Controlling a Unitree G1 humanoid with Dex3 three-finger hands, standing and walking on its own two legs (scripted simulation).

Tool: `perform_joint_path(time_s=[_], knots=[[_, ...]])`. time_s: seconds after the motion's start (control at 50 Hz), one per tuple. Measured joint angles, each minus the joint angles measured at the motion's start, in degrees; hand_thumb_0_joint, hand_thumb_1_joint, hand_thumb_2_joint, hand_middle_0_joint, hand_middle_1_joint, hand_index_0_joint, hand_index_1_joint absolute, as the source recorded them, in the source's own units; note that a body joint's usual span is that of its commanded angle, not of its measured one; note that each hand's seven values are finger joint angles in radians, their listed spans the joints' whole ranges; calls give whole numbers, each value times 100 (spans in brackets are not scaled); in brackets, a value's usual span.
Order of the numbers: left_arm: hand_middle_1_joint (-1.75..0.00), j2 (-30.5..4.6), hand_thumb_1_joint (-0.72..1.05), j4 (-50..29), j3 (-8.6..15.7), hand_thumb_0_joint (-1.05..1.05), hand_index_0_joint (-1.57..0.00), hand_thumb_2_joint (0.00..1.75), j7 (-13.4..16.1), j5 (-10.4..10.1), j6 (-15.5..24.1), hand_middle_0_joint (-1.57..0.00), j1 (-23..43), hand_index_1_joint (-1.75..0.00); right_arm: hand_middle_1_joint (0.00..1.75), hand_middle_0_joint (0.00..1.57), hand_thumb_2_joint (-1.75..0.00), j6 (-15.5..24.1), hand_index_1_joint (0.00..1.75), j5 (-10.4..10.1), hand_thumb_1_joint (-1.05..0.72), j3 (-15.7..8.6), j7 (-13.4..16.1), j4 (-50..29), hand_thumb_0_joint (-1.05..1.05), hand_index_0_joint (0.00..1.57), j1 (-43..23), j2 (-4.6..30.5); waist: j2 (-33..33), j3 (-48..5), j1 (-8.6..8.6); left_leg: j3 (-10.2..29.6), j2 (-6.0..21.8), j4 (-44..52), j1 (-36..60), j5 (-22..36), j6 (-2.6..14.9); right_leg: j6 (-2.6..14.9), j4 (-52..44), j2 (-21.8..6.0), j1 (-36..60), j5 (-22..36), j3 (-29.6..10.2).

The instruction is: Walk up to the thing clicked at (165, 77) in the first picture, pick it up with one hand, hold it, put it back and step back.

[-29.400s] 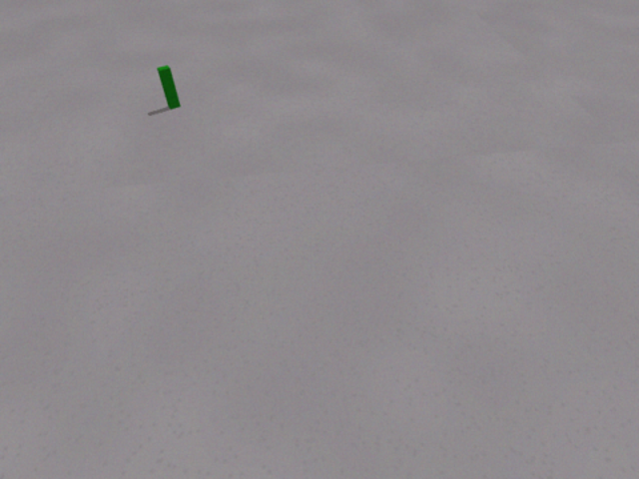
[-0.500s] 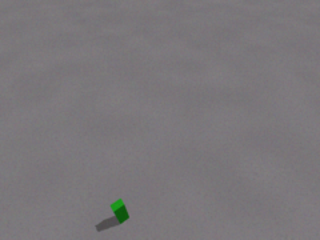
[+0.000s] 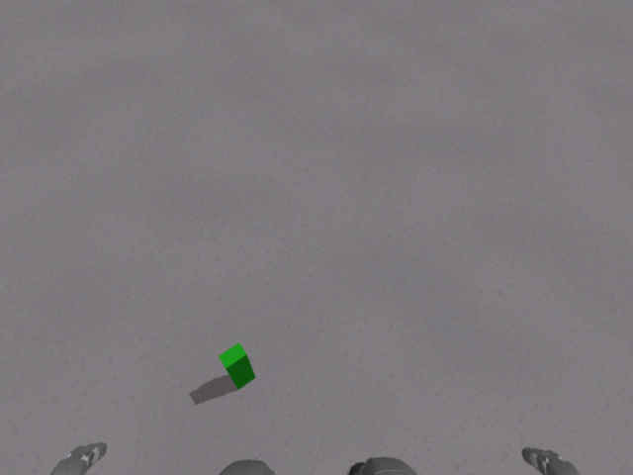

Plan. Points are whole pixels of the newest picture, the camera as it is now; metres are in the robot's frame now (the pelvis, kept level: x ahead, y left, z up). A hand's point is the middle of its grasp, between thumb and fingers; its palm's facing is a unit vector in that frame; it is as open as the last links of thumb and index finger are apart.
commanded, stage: step back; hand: left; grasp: from the side
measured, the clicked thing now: (238, 367) +0.42 +0.19 -0.65
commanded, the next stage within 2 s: none
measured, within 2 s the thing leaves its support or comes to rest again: neither
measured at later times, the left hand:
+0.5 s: hand out of the picture +0.03 +0.27 -0.16, palm faces -0.10 -0.91 -0.39, open 7.4 cm
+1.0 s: hand out of the picture -0.10 +0.29 -0.15, palm faces -0.05 -0.93 -0.37, open 7.4 cm
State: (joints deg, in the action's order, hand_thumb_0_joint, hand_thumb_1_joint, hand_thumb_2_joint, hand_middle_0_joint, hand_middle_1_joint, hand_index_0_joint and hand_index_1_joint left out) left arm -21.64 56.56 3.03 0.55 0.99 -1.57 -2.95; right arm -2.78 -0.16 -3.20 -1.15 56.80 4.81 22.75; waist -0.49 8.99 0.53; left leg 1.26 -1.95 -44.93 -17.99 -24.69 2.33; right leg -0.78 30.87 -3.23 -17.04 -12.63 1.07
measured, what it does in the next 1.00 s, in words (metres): walks backwards: right foot, then left foot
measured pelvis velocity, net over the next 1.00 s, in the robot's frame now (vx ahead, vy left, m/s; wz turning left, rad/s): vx -0.22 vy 0.03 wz -0.05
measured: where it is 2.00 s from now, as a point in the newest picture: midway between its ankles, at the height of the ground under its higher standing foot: outside the picture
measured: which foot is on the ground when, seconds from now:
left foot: down 0.00-0.48, up 0.50-0.76, down 0.78-1.00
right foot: down 0.00-0.06, up 0.08-0.44, down 0.46-0.80, up 0.82-1.00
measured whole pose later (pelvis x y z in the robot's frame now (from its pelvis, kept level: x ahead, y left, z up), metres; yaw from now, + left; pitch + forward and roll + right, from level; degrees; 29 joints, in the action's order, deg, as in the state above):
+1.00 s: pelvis -0.22 +0.03 +0.00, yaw -3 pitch -2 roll -1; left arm -23.1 46.2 4.7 0.9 0.7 -3.5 -8.6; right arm -1.0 1.7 -2.5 0.5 48.1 8.5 20.0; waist -2.3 10.6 -0.3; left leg 0.9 0.8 -33.2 -16.8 -14.2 1.3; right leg -1.0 68.4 6.8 -25.5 -28.8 -9.5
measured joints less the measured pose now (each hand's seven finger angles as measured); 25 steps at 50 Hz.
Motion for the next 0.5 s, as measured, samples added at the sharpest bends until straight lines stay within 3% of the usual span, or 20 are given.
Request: perform_joint_path(time_s=[0.04,0.06,0.08,0.12,0.14,0.18,0.24,0.36,0.44,0.5], knots=[[-30,-78,90,-166,-15,0,-20,90,17,-2,-63,-20,68,-30,30,21,-90,44,30,32,-91,-29,-4,-111,0,20,145,41,-37,-15,64,-40,59,610,218,631,-10,-90,327,-48,-241,-114,12],[-30,-112,90,-250,-16,0,-20,90,24,-33,-101,-20,128,-30,30,21,-90,73,30,96,-91,-61,9,-136,0,20,213,48,-61,-7,76,-27,46,806,293,394,-63,-33,586,-54,-412,-200,-35],[-30,-162,90,-316,1,0,-20,90,46,-59,-138,-20,220,-30,30,21,-90,87,30,154,-91,-80,27,-132,0,20,240,-6,-171,84,53,-67,-19,759,271,303,-50,46,953,18,-565,-649,-319],[-30,-201,90,-407,34,0,-20,90,118,-78,-188,-20,313,-30,30,21,-90,75,30,188,-91,-51,26,-153,0,20,293,-109,-255,234,65,-75,-29,719,232,381,-5,137,1855,436,-799,-1527,-861],[-30,-207,91,-429,30,0,-20,90,147,-85,-204,-20,317,-30,30,21,-90,66,30,196,-91,-33,38,-169,0,20,324,-161,-267,260,89,-64,-13,791,234,466,8,165,2301,645,-899,-1696,-1025],[-30,-203,91,-467,5,0,-20,90,164,-111,-216,-20,267,-30,30,21,-90,49,30,215,-91,-10,87,-218,0,20,370,-240,-287,258,108,-87,8,997,234,646,21,182,3003,919,-1063,-1665,-1164],[-30,-132,91,-538,-8,0,-20,90,130,-81,-189,-20,91,-30,30,21,-90,72,30,193,-91,-18,165,-359,1,21,384,-278,-226,301,111,-158,47,1169,237,807,64,91,3446,1018,-1027,-1570,-1068],[-30,-31,91,-625,22,0,-20,90,60,-35,-181,-20,-257,-30,30,21,-90,149,30,155,-91,-4,207,-705,1,21,317,-293,-82,362,96,-328,153,1028,52,884,80,-38,2612,794,-439,-1671,-792],[-30,2,90,-651,69,0,-20,90,15,-12,-98,-20,-410,-30,30,21,-90,92,30,120,-90,39,170,-818,0,21,244,-219,16,294,18,-449,250,634,-234,805,-4,66,1116,555,139,-1115,-517],[-30,114,91,-617,80,0,-20,90,-3,43,-25,-20,-490,-30,30,21,-90,0,30,48,-91,26,169,-745,1,21,111,-123,310,278,54,-215,363,178,-460,546,-109,166,673,693,318,-864,-340]])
